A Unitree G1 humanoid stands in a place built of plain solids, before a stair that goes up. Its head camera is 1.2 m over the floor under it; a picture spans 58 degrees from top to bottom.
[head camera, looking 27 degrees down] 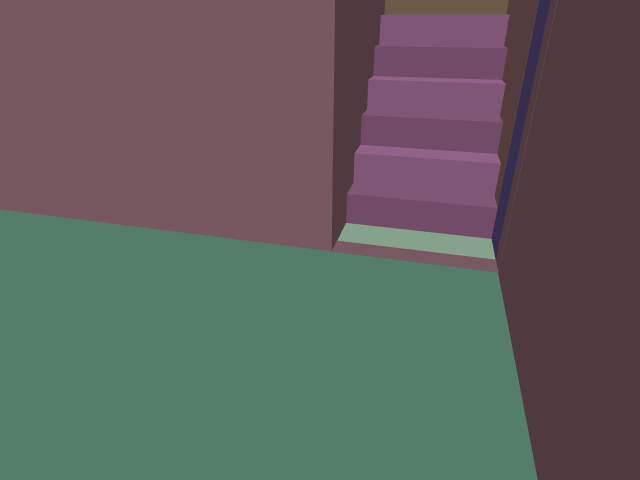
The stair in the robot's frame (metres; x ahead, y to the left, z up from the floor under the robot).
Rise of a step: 0.21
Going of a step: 0.22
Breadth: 0.91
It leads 15 degrees to the right of straight ahead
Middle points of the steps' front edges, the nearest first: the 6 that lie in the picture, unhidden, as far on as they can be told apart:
2.48 -0.61 0.21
2.70 -0.67 0.41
2.91 -0.73 0.62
3.12 -0.78 0.82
3.33 -0.84 1.03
3.55 -0.89 1.23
